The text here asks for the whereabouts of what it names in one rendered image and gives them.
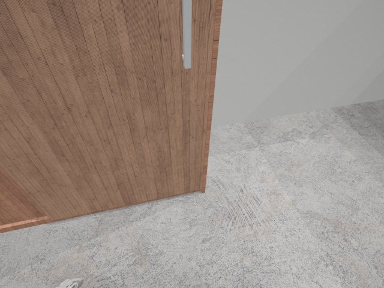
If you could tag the wardrobe door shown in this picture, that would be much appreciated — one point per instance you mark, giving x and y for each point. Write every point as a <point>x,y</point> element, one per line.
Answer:
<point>96,108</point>
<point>15,204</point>

